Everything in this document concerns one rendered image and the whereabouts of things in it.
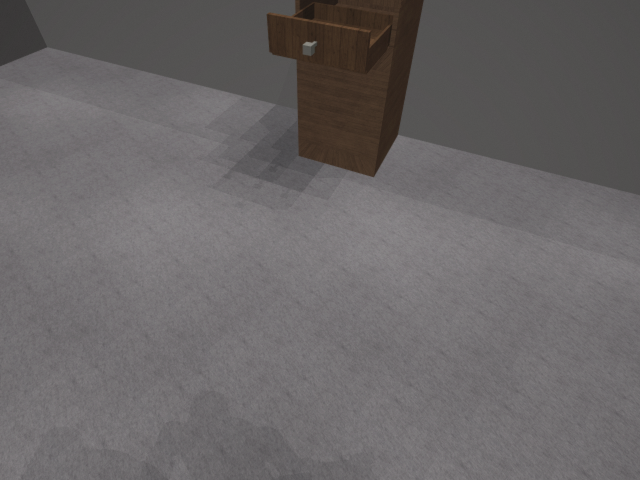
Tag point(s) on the handle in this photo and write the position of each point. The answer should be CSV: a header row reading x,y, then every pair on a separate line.
x,y
309,48

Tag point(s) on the drawer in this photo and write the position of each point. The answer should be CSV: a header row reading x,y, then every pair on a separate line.
x,y
347,38

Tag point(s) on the cabinet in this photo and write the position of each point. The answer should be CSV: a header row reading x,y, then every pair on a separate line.
x,y
350,120

